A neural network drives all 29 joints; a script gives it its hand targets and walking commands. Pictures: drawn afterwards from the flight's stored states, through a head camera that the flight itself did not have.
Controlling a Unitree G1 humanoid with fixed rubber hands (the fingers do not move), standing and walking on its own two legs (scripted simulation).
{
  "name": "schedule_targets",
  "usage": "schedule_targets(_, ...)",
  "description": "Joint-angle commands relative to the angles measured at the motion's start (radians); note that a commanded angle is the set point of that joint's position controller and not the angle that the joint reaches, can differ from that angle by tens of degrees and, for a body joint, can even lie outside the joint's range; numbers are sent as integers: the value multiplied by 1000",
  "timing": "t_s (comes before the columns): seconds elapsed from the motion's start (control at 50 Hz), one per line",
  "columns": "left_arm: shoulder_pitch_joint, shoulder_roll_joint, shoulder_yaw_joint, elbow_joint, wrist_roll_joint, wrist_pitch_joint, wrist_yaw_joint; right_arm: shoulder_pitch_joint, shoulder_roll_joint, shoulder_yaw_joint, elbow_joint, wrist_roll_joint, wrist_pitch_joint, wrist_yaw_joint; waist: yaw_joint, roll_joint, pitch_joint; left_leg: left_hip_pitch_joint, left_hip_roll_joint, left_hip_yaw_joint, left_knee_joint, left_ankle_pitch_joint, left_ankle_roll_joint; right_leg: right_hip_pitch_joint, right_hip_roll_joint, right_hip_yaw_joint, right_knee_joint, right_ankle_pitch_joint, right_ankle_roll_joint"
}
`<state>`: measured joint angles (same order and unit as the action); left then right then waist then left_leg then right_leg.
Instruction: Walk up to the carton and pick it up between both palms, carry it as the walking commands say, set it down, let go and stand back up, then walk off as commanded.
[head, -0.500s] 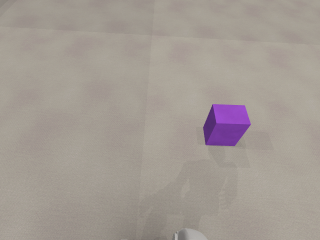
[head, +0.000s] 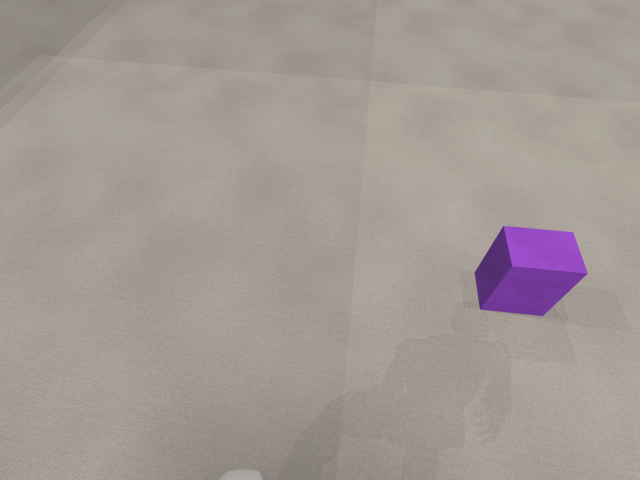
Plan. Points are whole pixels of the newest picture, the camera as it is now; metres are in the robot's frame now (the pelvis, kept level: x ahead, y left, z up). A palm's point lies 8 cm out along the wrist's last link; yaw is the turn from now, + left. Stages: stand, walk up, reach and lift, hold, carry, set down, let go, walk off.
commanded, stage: stand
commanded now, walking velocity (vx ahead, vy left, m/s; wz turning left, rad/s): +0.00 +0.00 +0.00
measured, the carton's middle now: (524, 273) +0.82 -0.63 -0.62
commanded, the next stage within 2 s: none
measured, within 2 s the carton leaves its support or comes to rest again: neither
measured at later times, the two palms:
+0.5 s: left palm out of the picture +0.03 +0.25 -0.12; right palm out of the picture +0.03 -0.18 -0.14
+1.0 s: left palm out of the picture +0.02 +0.25 -0.13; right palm out of the picture +0.02 -0.16 -0.14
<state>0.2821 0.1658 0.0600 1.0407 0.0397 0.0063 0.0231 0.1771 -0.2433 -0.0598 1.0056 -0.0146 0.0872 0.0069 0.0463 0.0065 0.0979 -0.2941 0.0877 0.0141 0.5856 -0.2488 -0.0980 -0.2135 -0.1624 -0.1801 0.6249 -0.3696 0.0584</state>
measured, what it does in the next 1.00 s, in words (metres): steps on the spot: right foot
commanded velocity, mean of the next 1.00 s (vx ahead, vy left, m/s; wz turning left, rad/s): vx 0.00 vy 0.00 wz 0.00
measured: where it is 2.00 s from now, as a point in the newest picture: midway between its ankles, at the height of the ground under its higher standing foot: outside the picture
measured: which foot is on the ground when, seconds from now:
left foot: down 0.00-1.00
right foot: down 0.00-0.02, up 0.04-0.24, down 0.26-1.00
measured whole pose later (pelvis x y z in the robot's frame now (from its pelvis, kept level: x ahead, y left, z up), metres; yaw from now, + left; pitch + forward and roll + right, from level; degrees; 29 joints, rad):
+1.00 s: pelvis +0.04 +0.04 +0.02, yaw -1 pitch -2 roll +0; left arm 0.29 0.11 0.01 1.15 0.01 -0.02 0.05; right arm 0.27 -0.11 -0.01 1.17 -0.01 0.00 -0.05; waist -0.01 0.01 0.04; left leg -0.15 0.05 0.06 0.44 -0.26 -0.02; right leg -0.06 -0.02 -0.11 0.38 -0.29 0.00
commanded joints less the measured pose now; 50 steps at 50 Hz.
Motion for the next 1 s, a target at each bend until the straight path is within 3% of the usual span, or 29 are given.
schedule_targets(0.0,48,60,12,-87,8,0,-14,178,-157,-12,-6,-7,-59,-19,-51,314,-178,320,265,-213,-229,469,85,-255,23,57,210,-292,-34)
schedule_targets(0.02,10,38,-10,-86,-27,18,4,178,-172,-17,-2,-5,-72,-43,-99,345,-184,149,287,-236,-329,255,223,-207,41,99,312,-264,-16)
schedule_targets(0.04,-29,130,11,-63,-29,29,0,163,-148,-15,10,-6,-75,-40,-105,320,-122,65,275,-296,-371,139,237,-196,54,142,386,-245,-31)
schedule_targets(0.06,-52,119,14,-83,-35,25,-8,69,-115,4,-6,-14,-80,-46,-45,309,-101,72,199,-214,-328,215,230,-192,41,149,346,-213,-35)
schedule_targets(0.08,2,80,1,-57,-31,31,-11,73,-81,13,-19,-15,-81,-45,-56,354,-113,124,181,-176,-293,276,215,-239,34,158,355,-202,-34)
schedule_targets(0.1,9,64,-4,-43,-37,23,-17,40,-76,20,-25,-15,-77,-50,-39,273,-144,115,172,-142,-275,352,228,-197,52,123,318,-216,-28)
schedule_targets(0.16,53,-11,-32,1,-31,19,1,25,-103,9,-9,-12,-73,-60,-33,200,-96,48,155,-124,-242,381,239,-110,87,108,170,-189,-29)
schedule_targets(0.2,73,63,-21,3,-26,15,14,10,-47,29,-4,2,-75,-59,-7,147,-75,20,188,-187,-224,361,233,-19,113,104,-42,-38,-50)
schedule_targets(0.22,111,79,-16,21,-31,13,18,21,-54,28,-3,3,-63,-59,4,133,-98,-6,168,-163,-229,291,202,79,100,114,-230,128,-51)
schedule_targets(0.24,177,90,-17,43,-17,4,16,-25,-37,21,2,20,-67,-42,48,25,-129,24,100,-105,-165,201,147,144,41,155,-322,280,-52)
schedule_targets(0.26,156,120,-17,27,1,-8,13,15,15,31,-6,24,-68,-35,-5,-86,-85,4,51,-24,-95,146,113,128,-66,282,-377,328,-64)
schedule_targets(0.28,72,153,-8,25,-18,-19,18,7,31,32,-13,22,-65,-36,-58,-223,-50,100,-12,24,-160,42,79,-38,-97,301,-368,224,-106)
schedule_targets(0.3,2,99,-22,20,-15,-22,4,27,53,39,10,22,-58,-31,-74,-235,15,133,-10,17,-174,79,67,-102,-67,286,-380,198,-103)
schedule_targets(0.32,12,14,-46,10,-19,-24,9,43,5,30,35,16,-64,-31,-68,-153,40,153,3,-4,-210,124,74,-109,-37,249,-386,194,-82)
schedule_targets(0.38,32,92,-27,23,-25,-29,17,65,-31,20,60,5,-82,-18,-57,-95,-2,193,19,-21,-212,222,90,-43,11,206,-366,264,-65)
schedule_targets(0.4,82,80,-24,36,-33,-33,22,85,5,20,82,-8,-83,-26,-36,2,-45,204,20,4,-205,214,92,4,-11,226,-373,243,-79)
schedule_targets(0.42,78,37,-37,54,-42,-30,17,114,2,21,87,11,-91,-23,-70,-24,-50,188,29,-16,-234,203,96,27,8,203,-364,225,-77)
schedule_targets(0.44,47,109,-20,43,-41,-28,15,49,32,35,74,-1,-91,-19,-45,-31,-50,163,27,-22,-238,214,93,58,42,161,-350,224,-66)
schedule_targets(0.46,49,55,-28,42,-36,-33,16,72,-20,19,76,10,-94,-37,-52,-14,-47,167,36,-24,-241,239,94,73,29,168,-344,291,-65)
schedule_targets(0.56,85,2,-41,51,-27,-27,0,161,2,27,127,14,-88,-43,-43,22,-36,157,27,-18,-260,156,99,47,50,171,-341,203,-73)
schedule_targets(0.58,87,4,-44,66,-32,-23,8,164,-19,27,128,2,-85,-43,-53,-33,-21,148,35,-28,-260,161,103,49,59,156,-341,212,-65)
schedule_targets(0.62,60,21,-41,66,-38,-23,22,108,41,39,113,5,-94,-47,-52,-37,-22,154,47,-25,-240,235,112,38,42,161,-338,280,-76)
schedule_targets(0.7,91,47,-36,66,-24,-32,15,124,59,53,135,-1,-89,-58,-29,66,4,158,33,-18,-223,320,111,58,31,149,-315,358,-82)
schedule_targets(0.72,114,6,-51,95,-31,-29,17,188,57,49,140,13,-88,-53,-52,30,-14,149,23,-22,-235,289,112,72,45,159,-325,335,-70)
schedule_targets(0.76,95,78,-24,82,-32,-31,26,117,-19,30,127,-1,-93,-57,-32,-11,-64,163,32,-18,-219,261,112,93,48,148,-327,314,-68)
schedule_targets(0.78,91,54,-38,93,-27,-31,26,146,-20,25,126,11,-92,-48,-67,-52,-20,154,39,-20,-225,258,109,63,41,148,-329,349,-71)
schedule_targets(0.9,74,49,-35,74,-25,-41,26,155,-17,21,149,5,-95,-64,-54,33,-78,188,29,2,-182,312,108,111,39,144,-310,418,-76)
schedule_targets(0.94,103,38,-33,87,-38,-43,27,178,89,52,168,1,-97,-66,-45,0,-48,175,44,-35,-204,415,114,105,39,133,-295,440,-81)
schedule_targets(0.98,125,58,-29,97,-33,-32,30,175,34,32,157,-3,-98,-67,-51,1,-26,182,34,-2,-177,375,114,98,51,134,-299,455,-62)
